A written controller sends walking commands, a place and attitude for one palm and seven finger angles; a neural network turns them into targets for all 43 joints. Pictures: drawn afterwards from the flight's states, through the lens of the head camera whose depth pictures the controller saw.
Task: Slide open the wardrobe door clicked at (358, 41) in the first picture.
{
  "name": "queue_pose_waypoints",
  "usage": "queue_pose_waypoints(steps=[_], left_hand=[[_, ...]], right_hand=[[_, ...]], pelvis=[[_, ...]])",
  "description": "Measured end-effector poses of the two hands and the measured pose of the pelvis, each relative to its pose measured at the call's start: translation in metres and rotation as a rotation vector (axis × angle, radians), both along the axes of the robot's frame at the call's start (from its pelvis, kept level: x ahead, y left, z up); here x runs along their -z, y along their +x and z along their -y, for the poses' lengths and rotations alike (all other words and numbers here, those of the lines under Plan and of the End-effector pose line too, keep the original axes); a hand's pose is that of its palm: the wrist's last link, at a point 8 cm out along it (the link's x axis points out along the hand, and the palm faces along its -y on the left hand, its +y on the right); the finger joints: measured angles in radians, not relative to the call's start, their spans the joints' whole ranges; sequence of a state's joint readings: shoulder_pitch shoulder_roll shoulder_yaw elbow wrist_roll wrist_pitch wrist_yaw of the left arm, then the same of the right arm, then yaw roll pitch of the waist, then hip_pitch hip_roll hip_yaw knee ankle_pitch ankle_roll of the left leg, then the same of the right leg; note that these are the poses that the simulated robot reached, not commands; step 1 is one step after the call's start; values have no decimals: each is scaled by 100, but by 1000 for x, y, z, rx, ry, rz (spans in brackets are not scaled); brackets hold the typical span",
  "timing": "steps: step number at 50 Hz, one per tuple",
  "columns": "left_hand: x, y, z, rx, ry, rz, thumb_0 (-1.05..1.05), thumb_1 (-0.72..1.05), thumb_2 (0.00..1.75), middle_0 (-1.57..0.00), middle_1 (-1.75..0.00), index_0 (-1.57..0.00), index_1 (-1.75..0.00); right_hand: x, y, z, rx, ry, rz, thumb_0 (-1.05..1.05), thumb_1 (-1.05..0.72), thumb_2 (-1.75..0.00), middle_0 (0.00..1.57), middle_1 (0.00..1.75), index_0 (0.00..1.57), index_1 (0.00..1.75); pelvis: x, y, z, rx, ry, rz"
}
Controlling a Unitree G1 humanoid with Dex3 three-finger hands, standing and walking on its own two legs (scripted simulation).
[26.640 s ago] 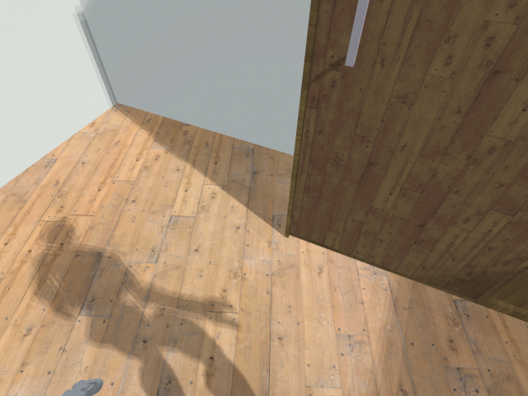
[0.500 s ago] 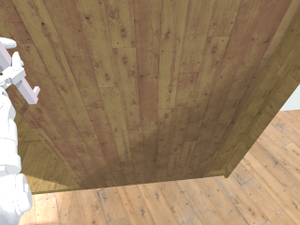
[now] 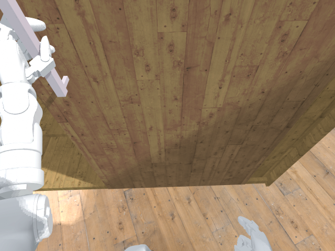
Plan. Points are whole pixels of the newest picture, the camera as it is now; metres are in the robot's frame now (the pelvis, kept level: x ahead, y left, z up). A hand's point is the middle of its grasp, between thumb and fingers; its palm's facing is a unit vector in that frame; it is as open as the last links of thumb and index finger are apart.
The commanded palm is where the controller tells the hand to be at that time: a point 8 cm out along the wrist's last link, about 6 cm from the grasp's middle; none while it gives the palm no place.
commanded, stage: stop walking and hold the door there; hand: left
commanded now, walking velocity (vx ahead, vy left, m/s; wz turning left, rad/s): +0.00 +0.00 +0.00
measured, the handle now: (35, 38) +0.46 +0.29 +0.25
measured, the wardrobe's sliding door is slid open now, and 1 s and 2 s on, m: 0.64 0.64 0.64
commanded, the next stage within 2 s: loosen the grip on the handle in 0.44 s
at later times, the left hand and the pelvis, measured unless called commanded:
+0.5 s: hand (48, 59) +0.42 +0.26 +0.23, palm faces +0.38 -0.91 -0.17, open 5.5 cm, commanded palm +0.39 +0.31 +0.20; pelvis -0.01 +0.01 +0.00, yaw -1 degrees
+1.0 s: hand (35, 54) +0.42 +0.28 +0.24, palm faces +0.39 -0.90 -0.18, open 13.7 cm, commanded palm +0.37 +0.31 +0.24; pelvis -0.03 +0.00 +0.00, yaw -3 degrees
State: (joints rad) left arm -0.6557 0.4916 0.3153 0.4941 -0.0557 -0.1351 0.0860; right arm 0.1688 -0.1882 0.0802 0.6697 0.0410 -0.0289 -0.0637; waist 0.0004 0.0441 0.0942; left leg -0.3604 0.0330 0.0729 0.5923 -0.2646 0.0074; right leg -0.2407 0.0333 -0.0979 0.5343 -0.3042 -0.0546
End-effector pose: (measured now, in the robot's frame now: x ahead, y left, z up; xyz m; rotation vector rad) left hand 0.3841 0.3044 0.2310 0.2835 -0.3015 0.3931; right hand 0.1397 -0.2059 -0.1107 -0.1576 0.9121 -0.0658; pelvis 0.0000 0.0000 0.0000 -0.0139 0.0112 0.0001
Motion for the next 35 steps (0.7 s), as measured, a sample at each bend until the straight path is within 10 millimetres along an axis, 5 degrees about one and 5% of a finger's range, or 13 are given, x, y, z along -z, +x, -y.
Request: queue_pose_waypoints(steps=[12, 27, 35], left_hand=[[1, 2, -3, 50, -23, 12, -15, 70, 78, -45, -141, -36, -140], [-1, -1, 0, 31, -48, -21, -13, 73, 77, -45, -141, -33, -140], [-19, -7, -12, 34, -105, -59, -8, 45, 69, -54, -145, -39, -139]], right_hand=[[-23, -18, 51, 98, -181, -13, 1, -90, -90, 21, 30, 20, 30], [-13, -46, 39, 123, -126, -51, 1, -90, -90, 21, 30, 20, 30], [-17, -67, 45, 60, -106, 15, 1, -90, -90, 21, 30, 20, 30]], pelvis=[[-3, 2, -13, 14, 5, 4], [-5, -6, -9, 23, -3, 0], [-4, -25, -3, 15, 12, -30]])
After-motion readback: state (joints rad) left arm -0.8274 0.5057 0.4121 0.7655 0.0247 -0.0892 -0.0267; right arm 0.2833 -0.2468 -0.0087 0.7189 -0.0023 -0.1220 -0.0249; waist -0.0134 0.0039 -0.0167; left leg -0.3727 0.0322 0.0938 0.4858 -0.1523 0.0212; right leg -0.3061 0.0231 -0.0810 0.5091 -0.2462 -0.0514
